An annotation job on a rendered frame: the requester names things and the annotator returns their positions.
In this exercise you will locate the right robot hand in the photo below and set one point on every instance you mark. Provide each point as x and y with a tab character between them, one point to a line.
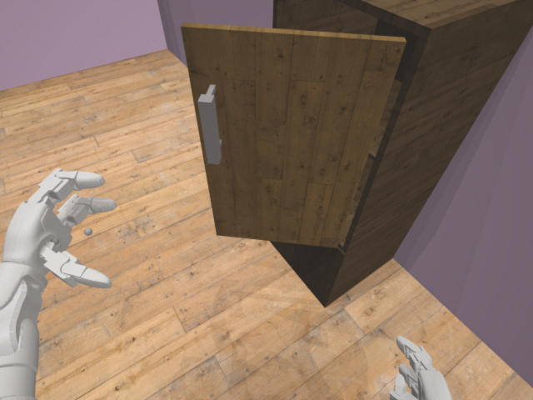
428	384

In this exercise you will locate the robot left forearm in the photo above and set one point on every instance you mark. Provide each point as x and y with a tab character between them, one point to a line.
21	288

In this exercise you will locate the left robot hand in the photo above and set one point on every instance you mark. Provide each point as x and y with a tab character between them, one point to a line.
34	225

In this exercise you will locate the cupboard door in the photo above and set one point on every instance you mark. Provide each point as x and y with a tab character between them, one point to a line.
297	113

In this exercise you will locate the handle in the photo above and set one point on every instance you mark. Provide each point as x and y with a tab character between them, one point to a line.
208	116

